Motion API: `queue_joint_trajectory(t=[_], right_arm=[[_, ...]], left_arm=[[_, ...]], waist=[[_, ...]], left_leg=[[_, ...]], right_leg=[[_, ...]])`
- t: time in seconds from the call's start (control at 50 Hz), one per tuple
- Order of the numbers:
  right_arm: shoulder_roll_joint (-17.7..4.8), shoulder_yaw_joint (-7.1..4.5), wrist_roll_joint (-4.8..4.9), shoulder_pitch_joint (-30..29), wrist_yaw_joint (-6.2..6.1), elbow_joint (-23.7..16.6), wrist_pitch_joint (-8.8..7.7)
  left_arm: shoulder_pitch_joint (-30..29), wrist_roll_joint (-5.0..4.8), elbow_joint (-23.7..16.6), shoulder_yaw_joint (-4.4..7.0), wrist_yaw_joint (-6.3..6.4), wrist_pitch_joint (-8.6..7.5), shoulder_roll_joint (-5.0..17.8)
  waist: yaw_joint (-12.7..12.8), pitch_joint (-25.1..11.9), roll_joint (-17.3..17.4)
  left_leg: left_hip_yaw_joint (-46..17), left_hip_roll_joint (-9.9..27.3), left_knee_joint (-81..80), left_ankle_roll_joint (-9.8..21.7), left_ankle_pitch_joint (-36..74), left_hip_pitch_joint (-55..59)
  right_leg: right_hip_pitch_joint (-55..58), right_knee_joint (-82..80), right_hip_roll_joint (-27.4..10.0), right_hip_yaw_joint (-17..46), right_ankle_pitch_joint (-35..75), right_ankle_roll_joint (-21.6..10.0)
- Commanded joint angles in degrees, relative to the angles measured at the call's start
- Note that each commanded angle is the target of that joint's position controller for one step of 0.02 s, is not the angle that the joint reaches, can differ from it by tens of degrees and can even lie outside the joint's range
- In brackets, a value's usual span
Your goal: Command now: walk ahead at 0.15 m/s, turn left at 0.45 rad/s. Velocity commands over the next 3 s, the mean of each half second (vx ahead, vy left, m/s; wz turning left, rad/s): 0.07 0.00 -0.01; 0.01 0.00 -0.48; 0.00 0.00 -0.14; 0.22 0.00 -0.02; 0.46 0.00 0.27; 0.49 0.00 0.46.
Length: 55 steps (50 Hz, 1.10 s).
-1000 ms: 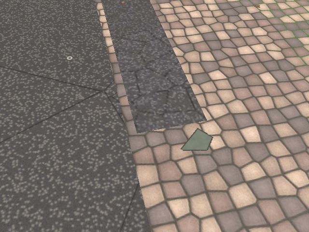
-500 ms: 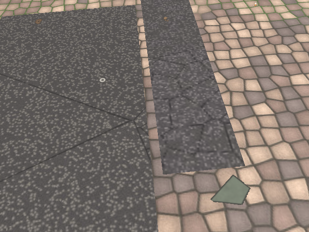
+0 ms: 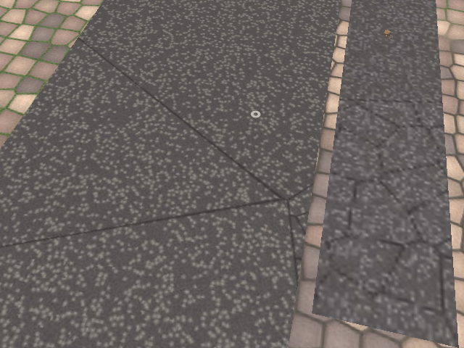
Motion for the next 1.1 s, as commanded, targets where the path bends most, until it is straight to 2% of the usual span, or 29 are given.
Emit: queue_joint_trajectory(t=[0.02,0.08,0.14,0.22,0.24,0.3,0.34,0.36,0.38,0.4,0.42,0.44,0.46,0.5,0.52,0.62,0.66,0.7,0.72,0.74,0.76,0.78,0.8,0.82,0.86,0.92,0.96,1.06,1.1], right_arm=[[-6.72,-1.34,-0.49,2.38,-0.07,-2.96,-1.26],[-6.96,-1.15,-0.83,4.11,0.00,-2.40,-1.54],[-6.57,-0.74,-0.94,5.32,-0.17,-1.92,-1.02],[-3.43,1.01,-1.81,5.06,-0.63,-0.61,-1.02],[-3.41,1.26,-2.07,4.93,-0.74,-0.25,-1.06],[-6.27,0.79,-1.70,4.51,-1.49,0.43,-0.51],[-7.95,0.14,-0.74,4.52,-2.24,0.85,0.22],[-7.79,0.00,-0.68,5.17,-2.58,0.60,0.23],[-6.15,0.13,-0.83,6.55,-2.72,-0.57,0.16],[-3.63,0.44,-0.25,5.92,-2.80,-0.85,0.62],[-3.95,0.52,-0.71,3.08,-2.99,-1.33,1.25],[-4.22,0.20,-0.69,1.30,-2.70,-1.78,1.66],[-3.84,0.14,-0.53,0.98,-2.37,-1.78,1.93],[-4.04,-0.02,-0.72,0.97,-2.03,-2.23,2.10],[-3.83,0.11,-0.82,0.95,-1.99,-2.24,2.04],[-3.27,0.81,0.00,-1.08,-2.27,-4.24,1.70],[-3.99,0.77,0.19,0.63,-2.37,-4.43,1.39],[-3.93,0.77,0.03,5.14,-2.59,-3.53,0.82],[-5.63,0.33,-0.53,7.05,-2.99,-3.17,0.37],[-10.85,-0.61,-1.60,7.37,-3.46,-3.79,0.24],[-15.57,-1.62,-1.78,2.80,-3.06,-5.31,0.75],[-11.76,-0.74,-2.12,2.31,-2.67,-6.00,0.78],[-8.12,0.32,-1.58,-0.31,-2.56,-6.55,0.65],[-6.72,0.77,-1.53,-2.71,-2.53,-7.28,0.65],[-6.85,0.75,-1.41,-2.22,-2.88,-7.51,0.28],[-7.50,0.34,-1.34,3.89,-2.68,-5.76,0.10],[-8.20,0.05,-1.30,5.70,-2.46,-4.81,0.01],[-9.61,-0.29,-1.53,4.48,-1.01,-3.76,0.25],[-10.04,-0.41,-1.10,3.78,-0.70,-3.04,0.76]], left_arm=[[9.54,0.38,-0.91,1.12,-0.01,2.01,4.27],[7.03,0.20,-1.59,1.09,0.11,2.64,4.32],[3.13,0.09,-2.39,1.12,0.20,3.27,4.88],[1.70,-0.50,-1.14,0.32,0.10,3.67,3.34],[1.67,-0.67,-0.77,0.18,0.14,3.69,3.24],[1.35,-0.94,-1.01,0.46,0.35,3.38,4.73],[2.88,-0.95,-0.91,0.24,0.43,2.54,4.49],[3.50,-0.59,-0.78,0.53,0.56,1.97,6.06],[5.01,0.18,-0.89,1.27,0.68,1.43,9.92],[4.11,-1.17,-0.69,2.43,0.18,1.65,12.75],[6.66,-0.98,-0.64,2.16,-0.28,1.65,10.90],[7.52,-0.70,-0.29,2.32,-0.29,1.65,10.72],[5.71,-0.56,-0.43,2.54,0.01,2.06,10.69],[2.20,-0.96,-1.35,2.85,0.41,2.72,10.02],[1.71,-0.99,-1.68,2.93,0.25,2.97,9.61],[3.89,-0.72,-1.48,4.24,-0.27,3.70,11.50],[1.75,-0.59,-2.21,4.59,-0.75,4.11,12.14],[-1.94,-1.06,-3.18,4.69,-1.16,4.59,12.24],[-2.73,-1.43,-3.82,4.38,-1.11,4.59,11.07],[-0.11,-1.41,-4.48,3.39,-1.13,4.38,6.89],[0.05,-0.93,-5.29,3.46,-0.59,4.45,7.14],[0.30,0.32,-4.30,4.23,-0.56,4.59,11.00],[1.21,0.09,-2.98,4.63,-0.97,4.81,10.93],[2.82,-0.11,-2.02,4.64,-1.42,5.16,10.41],[3.44,-0.12,-1.63,4.29,-2.56,5.62,9.62],[-0.78,-0.51,-3.27,3.51,-3.12,5.81,8.47],[-2.07,-0.61,-3.85,2.92,-3.08,5.99,7.58],[-2.59,-1.32,-4.15,1.55,-2.29,5.86,6.51],[-0.59,-1.40,-3.36,1.11,-1.90,5.34,5.90]], waist=[[2.13,-11.74,1.40],[1.22,-12.12,3.40],[-0.23,-10.98,4.91],[-1.15,-9.44,5.33],[-1.38,-8.97,5.69],[-1.43,-7.40,6.08],[0.04,-6.69,4.08],[-0.38,-7.05,2.12],[-2.21,-8.58,-4.33],[-2.41,-6.97,-11.21],[0.80,-6.65,-11.63],[1.33,-6.44,-9.15],[0.10,-6.16,-6.15],[-1.47,-6.45,-5.74],[-1.25,-7.44,-6.00],[1.46,-10.57,-8.01],[0.83,-11.04,-8.93],[-2.11,-10.93,-8.22],[-2.88,-10.50,-5.68],[-1.23,-10.25,6.54],[-0.50,-7.62,17.32],[0.03,-6.30,9.74],[1.74,-4.96,5.87],[2.97,-4.18,5.52],[2.31,-5.20,8.99],[-1.23,-6.43,8.58],[-2.24,-7.03,9.17],[-2.47,-7.96,11.78],[-0.87,-8.21,10.92]], left_leg=[[-12.84,16.04,-8.30,8.77,42.93,7.94],[-12.18,15.22,-9.34,7.29,39.11,8.11],[-13.52,15.10,-10.98,5.79,28.02,9.71],[-11.76,15.89,-13.00,4.64,18.38,9.35],[-11.27,16.03,-12.70,4.43,17.30,8.65],[-12.18,17.76,-8.90,4.70,18.59,10.29],[-11.76,17.50,-4.89,2.73,18.38,10.96],[-11.22,16.04,-2.29,0.75,15.45,9.91],[-7.37,11.36,4.82,-1.45,8.62,7.11],[-1.01,2.82,9.12,-4.45,-9.07,0.98],[-1.69,0.97,17.16,-5.45,-21.94,-3.42],[-3.74,1.28,25.25,-5.94,-24.99,-5.54],[-4.86,2.22,29.14,-6.64,-23.34,-6.35],[-5.52,3.75,28.76,-8.07,-19.13,-7.37],[-4.75,3.45,26.75,-8.86,-18.53,-7.38],[-4.29,3.00,15.81,-9.53,-17.47,-3.73],[-4.06,2.28,10.35,-8.86,-16.47,0.65],[-3.27,1.56,-1.70,-7.96,-9.67,8.78],[-5.89,4.55,-9.10,-7.12,-6.90,14.23],[-19.53,18.57,-15.99,-4.16,-12.22,18.44],[-30.99,28.92,-17.42,3.07,-5.51,11.66],[-28.44,29.02,-15.82,5.82,0.78,8.32],[-22.53,25.50,-14.50,5.04,3.86,6.63],[-16.57,21.78,-13.52,3.26,6.77,6.67],[-10.29,18.50,-11.55,2.39,14.46,10.98],[-9.22,19.65,-9.55,4.18,20.16,17.35],[-9.43,20.86,-8.60,5.06,21.48,19.48],[-7.86,20.74,-5.78,4.98,24.99,15.48],[-7.36,20.01,-3.08,3.74,25.39,14.09]], right_leg=[[0.74,-3.48,-0.19,1.06,3.11,0.40],[0.05,-8.63,0.02,1.07,6.57,0.04],[-0.90,-14.58,-0.11,1.72,8.63,-0.21],[5.61,-25.70,0.15,1.76,8.82,-1.05],[8.17,-28.17,0.87,1.45,7.93,-1.39],[10.61,-34.36,3.23,0.29,3.25,-2.78],[14.04,-45.57,3.52,0.40,10.76,-3.98],[16.56,-48.13,1.40,4.30,17.49,-4.93],[19.44,-48.41,-5.46,13.23,31.97,-7.03],[19.35,-49.02,-11.89,22.14,44.65,-13.86],[19.99,-52.24,-16.13,27.73,47.42,-18.67],[19.93,-53.37,-15.17,26.81,45.14,-20.18],[18.95,-53.08,-12.14,23.51,42.33,-19.34],[19.14,-52.22,-7.28,19.12,38.69,-16.14],[20.19,-51.63,-5.64,18.10,38.30,-15.32],[21.75,-49.79,-5.30,22.03,35.59,-14.96],[19.46,-49.34,-4.65,24.00,34.26,-13.76],[14.87,-47.38,-2.13,24.42,29.48,-10.61],[9.90,-45.07,0.49,23.34,20.95,-7.52],[2.64,-34.85,6.61,16.40,5.30,-4.17],[-3.30,-24.29,13.37,5.93,-9.69,-2.73],[-1.53,-14.39,8.98,7.69,-9.21,-2.90],[-0.54,-10.48,8.51,7.74,-5.98,-3.04],[-0.31,-7.70,8.06,6.67,-2.86,-2.55],[-2.20,-5.67,7.71,4.66,0.10,-0.99],[-3.55,-10.50,7.61,3.93,-0.19,0.68],[-2.20,-15.46,7.53,4.02,-1.52,0.66],[9.64,-30.92,7.53,-0.32,-3.06,-1.56],[14.99,-41.59,7.68,-1.72,3.27,-2.82]])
